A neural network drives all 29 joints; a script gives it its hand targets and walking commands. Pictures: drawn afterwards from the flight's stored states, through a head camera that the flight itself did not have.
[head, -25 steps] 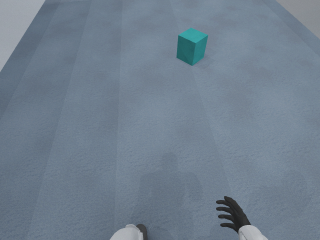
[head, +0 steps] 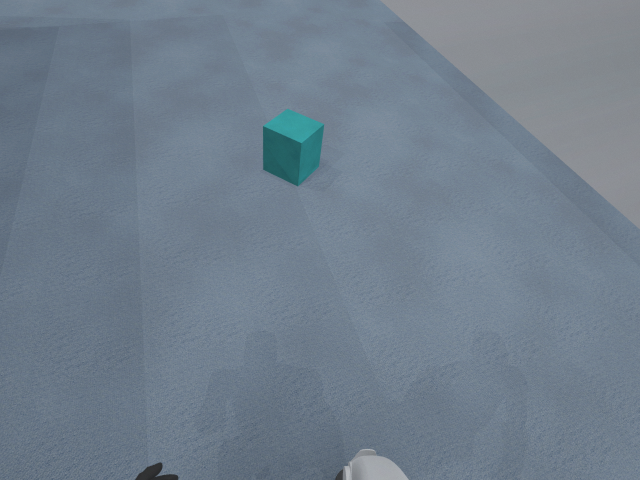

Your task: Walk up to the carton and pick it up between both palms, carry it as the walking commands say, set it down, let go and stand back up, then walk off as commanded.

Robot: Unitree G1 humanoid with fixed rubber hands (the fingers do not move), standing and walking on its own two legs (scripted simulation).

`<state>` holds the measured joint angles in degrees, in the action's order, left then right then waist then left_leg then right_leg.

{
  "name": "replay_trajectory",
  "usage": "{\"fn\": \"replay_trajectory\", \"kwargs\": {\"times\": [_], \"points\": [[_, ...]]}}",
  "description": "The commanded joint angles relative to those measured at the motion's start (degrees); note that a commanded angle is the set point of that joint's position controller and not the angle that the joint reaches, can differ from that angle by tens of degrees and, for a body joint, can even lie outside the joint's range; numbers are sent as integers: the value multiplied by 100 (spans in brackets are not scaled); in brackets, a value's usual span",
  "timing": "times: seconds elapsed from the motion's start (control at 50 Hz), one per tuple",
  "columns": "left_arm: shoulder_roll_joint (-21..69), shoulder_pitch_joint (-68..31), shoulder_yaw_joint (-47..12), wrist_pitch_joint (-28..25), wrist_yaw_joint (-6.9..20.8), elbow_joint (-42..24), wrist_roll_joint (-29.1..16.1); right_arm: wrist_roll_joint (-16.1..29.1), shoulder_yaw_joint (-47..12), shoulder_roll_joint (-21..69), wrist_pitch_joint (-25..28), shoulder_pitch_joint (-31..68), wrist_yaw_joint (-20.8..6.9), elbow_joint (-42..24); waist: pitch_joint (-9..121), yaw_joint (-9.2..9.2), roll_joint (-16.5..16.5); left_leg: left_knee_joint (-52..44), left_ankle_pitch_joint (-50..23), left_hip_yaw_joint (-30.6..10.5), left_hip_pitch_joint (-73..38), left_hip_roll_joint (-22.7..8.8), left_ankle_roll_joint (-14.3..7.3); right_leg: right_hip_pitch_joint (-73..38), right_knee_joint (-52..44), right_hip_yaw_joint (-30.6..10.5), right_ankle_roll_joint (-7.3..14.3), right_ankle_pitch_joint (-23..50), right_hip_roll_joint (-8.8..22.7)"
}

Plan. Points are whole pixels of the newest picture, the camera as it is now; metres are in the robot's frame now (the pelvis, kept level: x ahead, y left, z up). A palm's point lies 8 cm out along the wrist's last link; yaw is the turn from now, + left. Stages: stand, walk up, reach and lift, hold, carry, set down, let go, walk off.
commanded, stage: walk up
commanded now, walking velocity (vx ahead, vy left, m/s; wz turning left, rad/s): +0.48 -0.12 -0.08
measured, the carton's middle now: (292, 147) +1.67 -0.18 -0.66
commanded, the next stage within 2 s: none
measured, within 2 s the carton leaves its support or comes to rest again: neither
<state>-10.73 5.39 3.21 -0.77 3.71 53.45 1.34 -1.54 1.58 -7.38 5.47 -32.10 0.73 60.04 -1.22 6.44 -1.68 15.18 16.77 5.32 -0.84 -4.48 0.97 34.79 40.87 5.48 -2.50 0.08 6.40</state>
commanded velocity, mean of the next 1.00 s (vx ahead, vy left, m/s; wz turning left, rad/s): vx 0.49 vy -0.04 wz -0.01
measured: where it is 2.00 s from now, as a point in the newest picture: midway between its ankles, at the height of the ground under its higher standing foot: (285, 280)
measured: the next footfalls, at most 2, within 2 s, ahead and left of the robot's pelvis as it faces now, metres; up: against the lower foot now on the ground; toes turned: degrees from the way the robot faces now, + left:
right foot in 0.12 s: +0.21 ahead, -0.17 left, +0.00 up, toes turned -9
left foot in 0.64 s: +0.47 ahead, +0.11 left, +0.00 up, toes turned +8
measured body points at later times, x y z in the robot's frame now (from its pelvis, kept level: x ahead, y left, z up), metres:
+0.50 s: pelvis +0.25 -0.05 +0.00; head +0.27 -0.06 +0.45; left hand +0.15 +0.18 -0.14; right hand +0.39 -0.27 -0.14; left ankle +0.39 +0.12 -0.69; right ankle +0.18 -0.16 -0.75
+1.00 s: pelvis +0.48 -0.02 +0.00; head +0.50 +0.01 +0.45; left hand +0.61 +0.20 -0.15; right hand +0.37 -0.25 -0.12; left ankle +0.43 +0.10 -0.75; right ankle +0.59 -0.21 -0.68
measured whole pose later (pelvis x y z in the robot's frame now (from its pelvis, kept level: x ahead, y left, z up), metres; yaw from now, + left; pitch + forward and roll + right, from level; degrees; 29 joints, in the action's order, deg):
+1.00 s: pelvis +0.48 -0.02 +0.00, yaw -1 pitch +0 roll -2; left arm -12.4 7.5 4.0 0.0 3.8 53.8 2.0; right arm -1.5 3.6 -8.6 4.5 -29.5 1.0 61.2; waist -1.2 4.5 -2.1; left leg 17.5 13.2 7.2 4.3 -5.9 1.6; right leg 34.9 48.1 4.0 -3.0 -2.7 7.7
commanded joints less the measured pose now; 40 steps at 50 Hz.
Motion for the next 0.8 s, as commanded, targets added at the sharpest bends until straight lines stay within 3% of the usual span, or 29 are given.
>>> {"fn": "replay_trajectory", "kwargs": {"times": [0.0,0.04,0.06,0.08,0.1,0.12,0.14,0.16,0.18,0.2,0.24,0.3,0.42,0.48,0.52,0.56,0.58,0.6,0.62,0.64,0.66,0.68,0.7,0.72,0.74,0.78], "points": [[-119,-866,-3,-140,5,-455,-19,-15,183,-922,4,-439,38,23,-766,77,1366,-496,-1893,-418,281,-1174,-586,-154,-666,272,67,-407,-176],[-123,-730,16,-192,-31,-439,34,-11,216,-925,-57,-351,39,116,-731,-57,1478,-199,-2067,-313,340,-1179,-570,-775,-953,369,230,-1021,-318],[-194,-355,64,-250,-70,-347,60,-3,229,-937,-83,-271,44,153,-600,-283,1413,271,-2497,-277,424,-1148,-541,-1362,-1126,376,311,-1252,-441],[-363,404,159,-339,-134,-107,89,7,220,-918,-102,-225,44,184,-201,-698,1036,1327,-3042,-22,669,-944,-477,-2452,-1417,413,430,-1084,-573],[-780,1470,301,-438,-231,186,150,7,218,-864,-87,-163,20,144,513,-1198,580,2653,-2394,131,1532,-687,-401,-3964,-1236,30,612,-1218,-142],[-1467,2448,423,-499,-326,329,240,73,183,-480,-47,-94,-17,-149,1497,-1503,-996,4831,639,221,3207,-188,-182,-5520,-1629,-2430,945,-1577,1892],[-1743,2739,493,-431,-317,476,3,119,231,-535,3,-126,6,-334,2062,-1460,-1449,5853,1229,-451,3861,179,-192,-5498,-2652,-4262,1294,-1350,2487],[-1404,2094,406,-427,-300,447,20,99,298,-745,-2,344,3,-326,1322,-1177,-781,6224,831,-703,4139,-181,-208,-4819,-2596,-3574,1168,-1102,2198],[-948,1647,293,-471,-284,362,55,95,243,-589,3,563,-25,-306,689,-1052,-359,6141,375,-695,3999,-338,-210,-3952,-2498,-2812,1084,-547,1888],[-636,1296,206,-491,-275,319,67,65,232,-429,-23,583,-45,-236,364,-867,-198,5887,2,-719,3693,-492,-184,-3294,-2544,-2189,940,-110,1560],[-349,1143,103,-507,-311,356,43,-10,259,-346,-182,512,-124,-212,86,-612,-524,5452,-250,-619,3261,-525,-145,-2572,-2673,-1436,776,40,1135],[-453,1518,83,-590,-331,462,27,-12,306,-342,-406,853,-199,-314,-149,-578,-585,4998,-489,-435,3355,-458,-44,-2447,-2876,-1043,780,303,1038],[-482,2090,20,-596,-409,572,22,13,291,-431,-463,2430,-351,-861,-657,-874,-615,3125,-1425,-135,3647,-399,159,-2603,-3239,-590,840,-114,940],[-619,2316,53,-587,-423,625,19,59,264,-465,-392,2957,-393,-1029,-703,-1037,-709,2228,-1437,149,3193,-207,119,-2759,-3214,-417,833,-230,899],[-653,2437,87,-545,-421,697,2,31,282,-527,-346,3136,-370,-1131,-677,-1038,-905,1937,-1139,229,2844,-129,9,-2889,-3081,-388,833,-375,879],[-714,2440,136,-465,-431,755,-22,-52,337,-639,-292,2850,-310,-1092,-553,-842,-947,1795,-649,298,2213,-7,-142,-2906,-2641,-348,822,-295,842],[-742,2400,153,-426,-439,783,-28,-96,396,-717,-244,2285,-268,-905,-333,-527,-661,1528,-637,391,1458,138,-214,-2784,-1907,-188,761,44,696],[-662,2502,130,-404,-437,823,-14,-143,499,-925,-166,1415,-207,-598,150,-165,-169,1446,-555,406,326,166,-310,-2421,-656,63,687,384,429],[-387,2563,73,-393,-440,713,8,-213,632,-1473,-91,296,-117,-431,935,246,978,1080,132,-1291,-827,-1302,-497,-1476,1295,238,499,-1159,164],[100,2917,14,-400,-428,525,-76,-111,737,-2283,-105,-84,-100,-439,1510,176,2182,-206,492,-4162,-1532,-2855,-913,-33,2723,-99,314,-3303,-563],[-411,2470,199,-350,-383,465,57,109,705,-2153,-193,292,-60,-375,1103,-38,1222,-492,350,-4433,-777,-2742,-860,126,3303,-822,249,-2796,-262],[-384,2179,227,-319,-345,424,43,93,580,-1733,-190,922,-27,-477,430,-300,742,-236,-90,-3514,-98,-2484,-750,253,3421,-846,219,-2317,-21],[-178,2018,180,-312,-318,437,37,57,479,-1331,-154,1230,-40,-487,133,-402,568,-136,-904,-2540,434,-2064,-676,94,3194,-821,214,-1843,182],[-117,1957,189,-271,-293,444,60,26,405,-1042,-120,1380,-41,-449,82,-518,818,-146,-1303,-1799,772,-1660,-558,-178,2961,-751,232,-1558,275],[-117,1984,190,-201,-250,428,81,2,339,-800,-102,1417,-40,-407,75,-619,1055,-181,-1411,-1368,971,-1422,-488,-358,2819,-651,259,-1377,263],[-96,1886,171,-78,-177,375,81,-17,313,-757,-48,1120,-27,-288,0,-701,1104,-157,-2017,-1016,1066,-1304,-449,-352,2662,-518,244,-1110,164]]}}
